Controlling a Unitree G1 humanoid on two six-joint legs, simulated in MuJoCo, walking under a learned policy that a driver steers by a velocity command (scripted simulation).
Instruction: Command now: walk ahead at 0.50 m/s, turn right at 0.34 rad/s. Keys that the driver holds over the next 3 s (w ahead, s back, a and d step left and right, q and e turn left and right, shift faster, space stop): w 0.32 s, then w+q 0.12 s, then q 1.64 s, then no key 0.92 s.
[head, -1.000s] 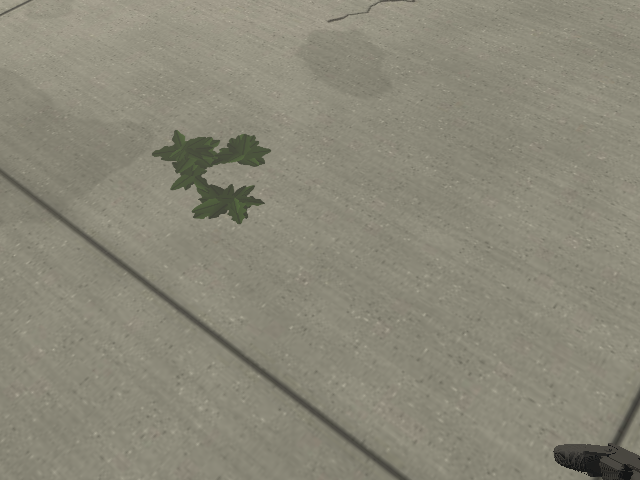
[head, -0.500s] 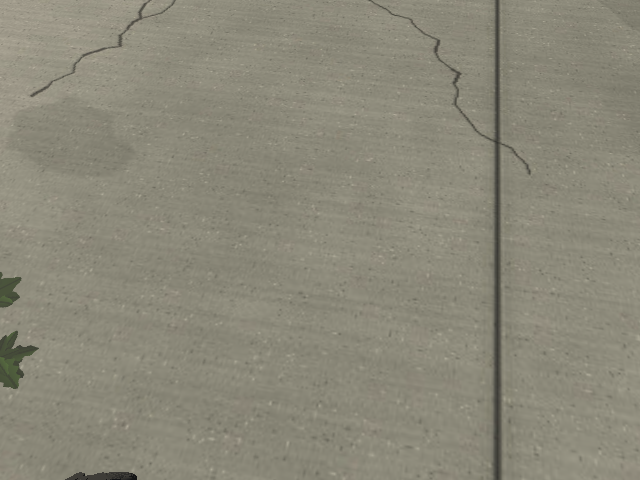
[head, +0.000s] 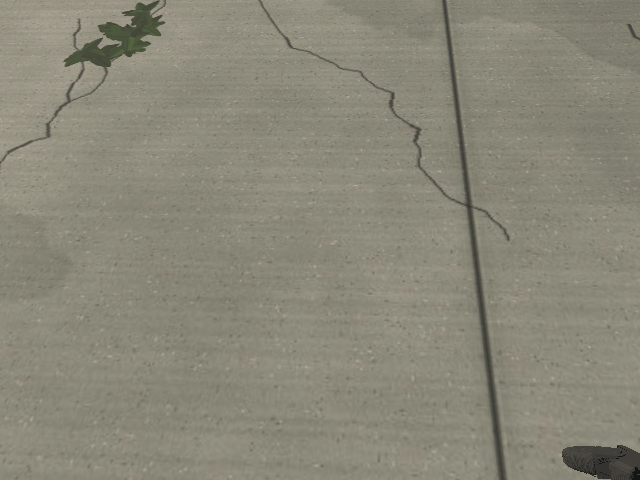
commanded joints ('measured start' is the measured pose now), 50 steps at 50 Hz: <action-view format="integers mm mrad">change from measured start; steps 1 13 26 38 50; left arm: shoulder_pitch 42 -61 -343 -301 -219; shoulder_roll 144 79 68 109 88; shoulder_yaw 39 7 2 21 25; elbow -21 -61 -141 -73 26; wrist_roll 0 7 17 48 23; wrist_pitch -4 -16 -65 -3 46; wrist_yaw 6 -6 -38 -3 1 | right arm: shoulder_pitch -92 210 376 360 281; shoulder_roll -107 -85 -169 -70 -234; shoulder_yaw -27 -28 -51 -43 -104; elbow -91 4 78 -36 -134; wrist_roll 4 -5 29 17 0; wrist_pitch -27 -10 48 149 158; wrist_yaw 11 -2 -39 -65 -37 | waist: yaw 1 -78 -125 -124 -90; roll -156 57 54 -200 135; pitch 3 -25 -14 -111 -86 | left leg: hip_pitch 65 461 539 113 492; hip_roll -19 167 129 27 138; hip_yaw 22 -234 -126 60 -126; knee -48 -365 -210 538 -158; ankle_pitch -56 -253 132 -507 75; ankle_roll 35 268 189 -47 172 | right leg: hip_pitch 2 -564 -377 -207 -323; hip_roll -284 -209 -108 -404 -271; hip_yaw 192 -52 -98 -71 -342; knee -39 732 104 -99 362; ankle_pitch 259 -6 330 504 -52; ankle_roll -127 57 79 -164 90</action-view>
